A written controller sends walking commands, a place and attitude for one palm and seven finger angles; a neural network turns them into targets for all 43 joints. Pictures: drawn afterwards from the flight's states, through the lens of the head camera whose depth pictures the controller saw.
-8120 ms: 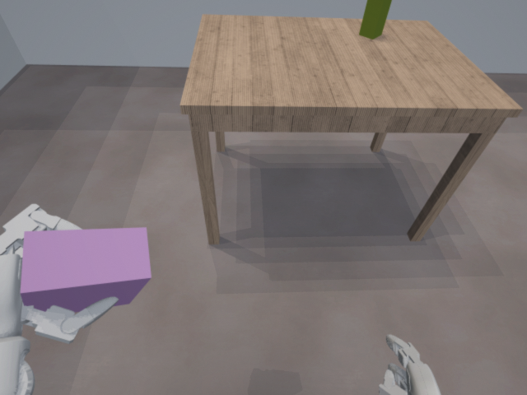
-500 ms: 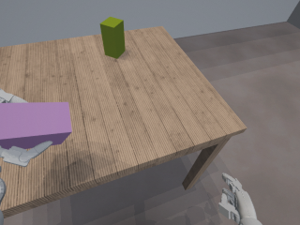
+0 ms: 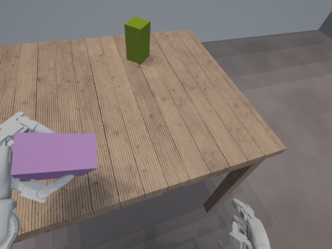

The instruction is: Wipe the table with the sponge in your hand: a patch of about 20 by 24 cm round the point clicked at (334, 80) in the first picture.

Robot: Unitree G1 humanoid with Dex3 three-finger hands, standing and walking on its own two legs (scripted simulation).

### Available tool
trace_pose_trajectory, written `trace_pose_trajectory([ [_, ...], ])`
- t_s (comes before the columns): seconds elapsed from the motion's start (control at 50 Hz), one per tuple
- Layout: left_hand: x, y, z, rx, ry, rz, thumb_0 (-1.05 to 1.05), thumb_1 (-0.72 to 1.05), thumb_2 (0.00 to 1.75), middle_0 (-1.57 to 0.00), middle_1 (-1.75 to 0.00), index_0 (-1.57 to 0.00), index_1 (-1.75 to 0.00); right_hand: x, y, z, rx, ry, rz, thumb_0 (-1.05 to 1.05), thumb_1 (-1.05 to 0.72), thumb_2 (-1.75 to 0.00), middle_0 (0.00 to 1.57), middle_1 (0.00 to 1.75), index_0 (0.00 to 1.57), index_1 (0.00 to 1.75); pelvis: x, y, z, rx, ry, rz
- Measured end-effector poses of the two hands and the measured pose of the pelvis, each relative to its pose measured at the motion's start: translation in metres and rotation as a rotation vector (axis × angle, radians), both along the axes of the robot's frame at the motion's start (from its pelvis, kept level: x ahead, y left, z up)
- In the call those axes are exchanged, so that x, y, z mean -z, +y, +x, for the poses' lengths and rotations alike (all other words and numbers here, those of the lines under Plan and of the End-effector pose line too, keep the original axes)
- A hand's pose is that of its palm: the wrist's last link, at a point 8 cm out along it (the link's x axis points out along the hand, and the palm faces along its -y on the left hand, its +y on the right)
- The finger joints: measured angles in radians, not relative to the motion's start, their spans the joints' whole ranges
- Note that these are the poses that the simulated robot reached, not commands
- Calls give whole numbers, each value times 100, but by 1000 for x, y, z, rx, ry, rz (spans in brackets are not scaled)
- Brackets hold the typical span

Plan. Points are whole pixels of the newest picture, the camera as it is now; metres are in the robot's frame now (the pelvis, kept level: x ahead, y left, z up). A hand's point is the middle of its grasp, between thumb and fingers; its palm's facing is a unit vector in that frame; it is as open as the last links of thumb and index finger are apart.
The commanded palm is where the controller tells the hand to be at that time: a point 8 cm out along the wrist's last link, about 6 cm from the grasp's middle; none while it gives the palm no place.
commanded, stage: come to a stop and stand still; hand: left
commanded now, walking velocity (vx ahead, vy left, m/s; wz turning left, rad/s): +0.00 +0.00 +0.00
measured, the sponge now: (66, 158) +0.24 +0.22 +0.13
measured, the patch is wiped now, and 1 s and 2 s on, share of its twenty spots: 0.00 0.00 0.00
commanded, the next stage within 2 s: look again from close up in 0.38 s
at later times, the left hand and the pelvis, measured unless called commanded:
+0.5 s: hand (53, 152) +0.24 +0.24 +0.15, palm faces +0.35 -0.85 -0.39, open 10.1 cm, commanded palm +0.18 +0.27 +0.18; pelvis +0.02 -0.01 +0.00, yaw +0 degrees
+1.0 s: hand (35, 125) +0.26 +0.26 +0.19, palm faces +0.42 -0.78 -0.47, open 10.1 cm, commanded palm +0.18 +0.26 +0.18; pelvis +0.01 -0.03 +0.00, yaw +1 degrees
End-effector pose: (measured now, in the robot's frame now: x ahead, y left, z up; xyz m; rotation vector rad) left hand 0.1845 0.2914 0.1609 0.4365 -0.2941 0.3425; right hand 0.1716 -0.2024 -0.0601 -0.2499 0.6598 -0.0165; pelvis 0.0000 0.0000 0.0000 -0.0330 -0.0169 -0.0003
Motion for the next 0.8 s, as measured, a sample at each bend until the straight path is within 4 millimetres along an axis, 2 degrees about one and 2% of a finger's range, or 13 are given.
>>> trace_pose_trajectory([
  [0.12, -2, 0, 11, 22, 26, 20, -1, -49, 100, -72, -136, -73, -136, -9, -3, 21, 9, -41, -8, 2, -90, -90, 21, 30, 20, 30, -1, 0, 8, 3, 6, 1],
  [0.22, -4, -1, 13, 19, 34, 29, -1, -49, 100, -72, -136, -73, -136, -10, -10, 26, 18, -27, -22, 2, -90, -90, 21, 30, 20, 30, -2, -2, 13, 0, 11, 0],
  [0.42, 2, -8, 14, 1, 72, 0, -1, -49, 101, -72, -136, -73, -136, -3, -24, 18, 50, 25, -36, 2, -90, -90, 21, 30, 20, 30, -2, -7, 16, 0, 9, 1],
  [0.6, -6, -16, 13, 15, 66, 21, -1, -49, 101, -72, -136, -73, -136, 1, -30, 9, 74, 32, -19, 2, -90, -90, 21, 30, 20, 30, -3, -12, 15, 1, 7, 3],
  [0.8, -3, -19, 9, 0, 90, 10, -1, -49, 101, -72, -136, -73, -136, 2, -36, 5, 83, 34, -16, 2, -90, -90, 21, 30, 20, 30, -4, -16, 14, 2, 7, 5],
])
